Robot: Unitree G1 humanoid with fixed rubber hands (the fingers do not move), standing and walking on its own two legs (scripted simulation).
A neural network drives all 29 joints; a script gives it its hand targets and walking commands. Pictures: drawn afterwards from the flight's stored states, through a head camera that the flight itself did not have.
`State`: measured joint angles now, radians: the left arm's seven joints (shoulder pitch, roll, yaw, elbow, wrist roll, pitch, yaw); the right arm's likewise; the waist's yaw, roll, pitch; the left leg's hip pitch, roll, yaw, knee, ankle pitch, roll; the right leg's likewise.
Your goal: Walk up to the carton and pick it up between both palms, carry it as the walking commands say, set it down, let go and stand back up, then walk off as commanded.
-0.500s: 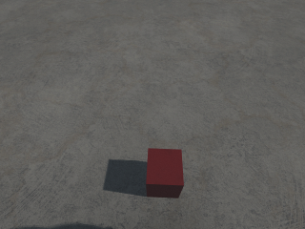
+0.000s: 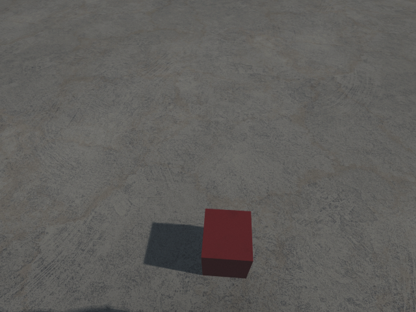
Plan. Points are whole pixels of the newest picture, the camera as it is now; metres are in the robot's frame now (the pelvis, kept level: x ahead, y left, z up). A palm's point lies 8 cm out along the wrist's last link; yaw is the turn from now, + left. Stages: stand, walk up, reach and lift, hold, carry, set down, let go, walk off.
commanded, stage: stand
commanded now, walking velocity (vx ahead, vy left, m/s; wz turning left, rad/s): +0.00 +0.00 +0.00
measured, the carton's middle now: (226, 244) +0.47 -0.06 -0.65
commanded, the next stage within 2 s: walk off in 0.06 s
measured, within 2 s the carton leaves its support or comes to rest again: neither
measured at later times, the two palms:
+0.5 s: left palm out of the picture +0.02 +0.30 -0.14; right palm out of the picture +0.07 -0.25 -0.13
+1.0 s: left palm out of the picture +0.02 +0.35 -0.10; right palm (297, 262) +0.23 -0.18 -0.10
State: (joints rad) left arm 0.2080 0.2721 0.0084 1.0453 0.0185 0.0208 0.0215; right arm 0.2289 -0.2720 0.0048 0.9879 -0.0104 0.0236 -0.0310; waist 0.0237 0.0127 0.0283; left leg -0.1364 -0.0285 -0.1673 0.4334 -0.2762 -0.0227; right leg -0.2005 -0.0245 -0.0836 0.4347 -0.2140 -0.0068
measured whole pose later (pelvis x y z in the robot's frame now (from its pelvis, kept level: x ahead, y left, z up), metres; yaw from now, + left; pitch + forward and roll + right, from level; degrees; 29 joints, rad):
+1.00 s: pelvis +0.01 +0.04 +0.00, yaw +34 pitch +3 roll -2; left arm 0.05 0.28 0.05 0.73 0.00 0.04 0.03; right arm 0.27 -0.31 -0.11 0.75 -0.03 0.06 0.01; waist -0.05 0.01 0.07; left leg -0.31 -0.12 -0.26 0.49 -0.21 0.03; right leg -0.42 0.01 0.06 0.75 -0.39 0.10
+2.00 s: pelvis +0.05 +0.06 -0.01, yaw +91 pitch +2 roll +0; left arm 0.09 0.27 0.04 0.60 0.01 0.03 0.03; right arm 0.28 -0.34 -0.11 0.69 -0.01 0.05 0.02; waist -0.06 0.03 0.07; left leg -0.35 -0.14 -0.30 0.61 -0.30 -0.01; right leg -0.33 0.02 0.03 0.53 -0.25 0.05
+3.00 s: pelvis +0.04 +0.10 +0.00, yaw +151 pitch +1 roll +1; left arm 0.14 0.26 0.04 0.61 0.02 0.03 0.03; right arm 0.25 -0.35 -0.12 0.70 -0.03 0.06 0.04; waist -0.05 0.06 0.07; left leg -0.49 -0.09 -0.12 1.00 -0.41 -0.07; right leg -0.26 -0.03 -0.07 0.50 -0.25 -0.02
